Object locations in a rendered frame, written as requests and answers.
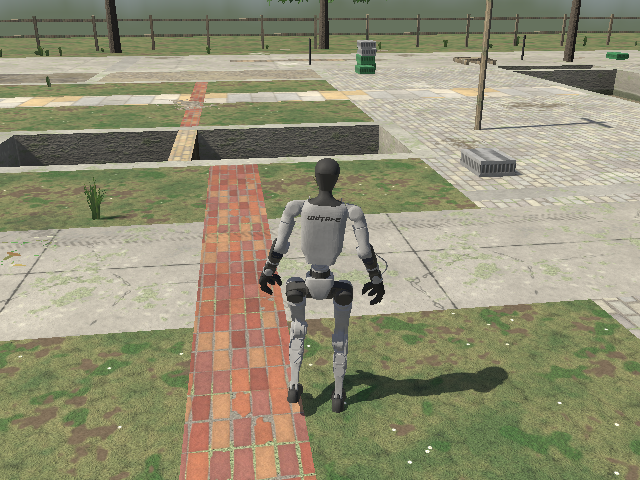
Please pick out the right robot hand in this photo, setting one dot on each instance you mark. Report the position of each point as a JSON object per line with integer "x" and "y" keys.
{"x": 377, "y": 288}

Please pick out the robot right forearm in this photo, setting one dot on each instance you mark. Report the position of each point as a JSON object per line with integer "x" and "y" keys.
{"x": 372, "y": 268}

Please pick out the robot right upper arm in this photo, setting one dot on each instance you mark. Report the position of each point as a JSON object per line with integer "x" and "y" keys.
{"x": 355, "y": 213}

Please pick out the humanoid robot torso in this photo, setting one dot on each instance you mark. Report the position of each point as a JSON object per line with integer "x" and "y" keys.
{"x": 322, "y": 236}

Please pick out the left robot hand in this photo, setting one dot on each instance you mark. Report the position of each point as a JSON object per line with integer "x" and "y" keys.
{"x": 271, "y": 280}

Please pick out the robot left upper arm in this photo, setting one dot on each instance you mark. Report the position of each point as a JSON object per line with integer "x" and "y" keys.
{"x": 292, "y": 209}

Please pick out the robot left forearm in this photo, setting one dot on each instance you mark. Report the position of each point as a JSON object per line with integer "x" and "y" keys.
{"x": 272, "y": 261}

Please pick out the robot right foot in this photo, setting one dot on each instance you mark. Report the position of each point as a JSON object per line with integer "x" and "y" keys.
{"x": 338, "y": 404}

